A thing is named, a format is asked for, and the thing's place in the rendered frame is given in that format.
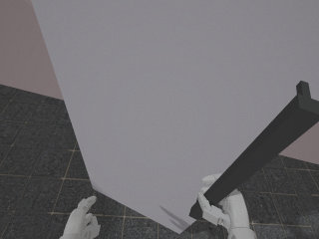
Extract right robot forearm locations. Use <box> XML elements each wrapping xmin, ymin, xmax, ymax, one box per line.
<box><xmin>227</xmin><ymin>227</ymin><xmax>257</xmax><ymax>239</ymax></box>

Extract right robot hand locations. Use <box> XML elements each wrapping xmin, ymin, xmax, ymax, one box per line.
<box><xmin>197</xmin><ymin>173</ymin><xmax>250</xmax><ymax>234</ymax></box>

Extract fridge door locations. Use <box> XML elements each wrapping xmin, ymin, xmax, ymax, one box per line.
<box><xmin>31</xmin><ymin>0</ymin><xmax>319</xmax><ymax>234</ymax></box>

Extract left robot hand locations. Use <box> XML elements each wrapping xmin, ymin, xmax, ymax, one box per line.
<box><xmin>63</xmin><ymin>195</ymin><xmax>101</xmax><ymax>239</ymax></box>

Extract handle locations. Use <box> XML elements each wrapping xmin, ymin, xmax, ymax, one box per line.
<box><xmin>188</xmin><ymin>81</ymin><xmax>319</xmax><ymax>220</ymax></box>

